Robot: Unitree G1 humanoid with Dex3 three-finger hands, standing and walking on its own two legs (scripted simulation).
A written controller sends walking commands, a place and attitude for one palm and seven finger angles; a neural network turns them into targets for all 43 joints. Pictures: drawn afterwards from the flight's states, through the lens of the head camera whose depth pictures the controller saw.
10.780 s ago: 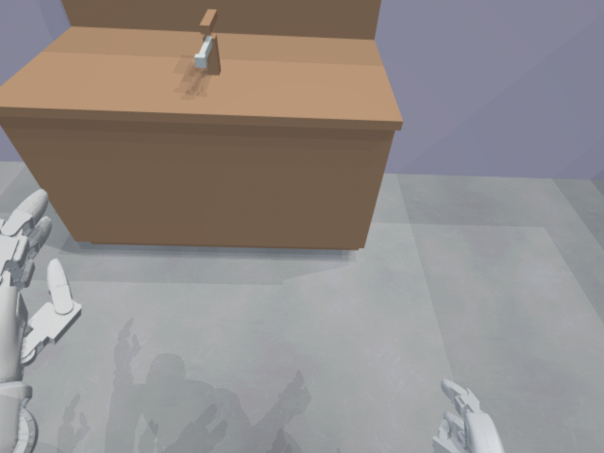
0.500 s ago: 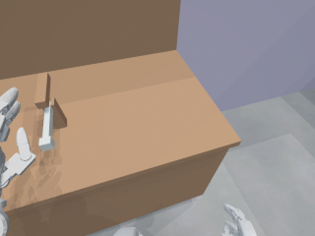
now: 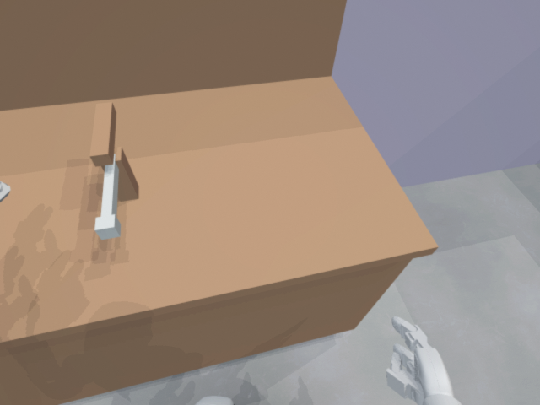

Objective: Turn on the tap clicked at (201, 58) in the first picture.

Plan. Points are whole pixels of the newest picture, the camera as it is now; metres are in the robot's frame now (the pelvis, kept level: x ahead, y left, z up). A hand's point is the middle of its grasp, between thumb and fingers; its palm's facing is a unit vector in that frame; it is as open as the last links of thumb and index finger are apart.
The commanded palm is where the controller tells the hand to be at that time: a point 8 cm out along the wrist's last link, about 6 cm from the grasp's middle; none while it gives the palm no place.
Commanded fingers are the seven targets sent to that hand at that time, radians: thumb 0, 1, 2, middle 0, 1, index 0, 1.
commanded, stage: come to a stop and stand still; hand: left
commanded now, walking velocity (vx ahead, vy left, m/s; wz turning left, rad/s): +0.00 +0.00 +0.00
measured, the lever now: (108, 227) +0.33 +0.31 +0.03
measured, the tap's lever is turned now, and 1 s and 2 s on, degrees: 0 0 0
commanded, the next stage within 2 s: none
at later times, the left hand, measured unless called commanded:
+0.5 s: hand out of the picture +0.17 +0.31 +0.19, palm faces +0.45 -0.81 -0.37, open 7.5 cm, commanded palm +0.10 +0.33 +0.18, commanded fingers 0.00 0.90 0.90 -0.20 -0.30 -0.20 -0.30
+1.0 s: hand out of the picture +0.13 +0.36 +0.16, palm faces +0.44 -0.84 -0.30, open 7.5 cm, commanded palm +0.06 +0.38 +0.18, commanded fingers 0.00 0.90 0.90 -0.20 -0.30 -0.20 -0.30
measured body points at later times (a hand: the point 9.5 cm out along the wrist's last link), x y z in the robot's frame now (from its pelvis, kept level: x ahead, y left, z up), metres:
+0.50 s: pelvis -0.06 +0.05 -0.01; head -0.05 +0.08 +0.44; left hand +0.14 +0.36 +0.21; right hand +0.10 -0.16 -0.08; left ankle +0.05 +0.13 -0.73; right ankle +0.01 -0.10 -0.74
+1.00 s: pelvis -0.10 +0.10 -0.02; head -0.10 +0.13 +0.42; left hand +0.10 +0.41 +0.18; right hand +0.09 -0.12 -0.09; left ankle +0.03 +0.14 -0.74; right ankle -0.05 -0.04 -0.70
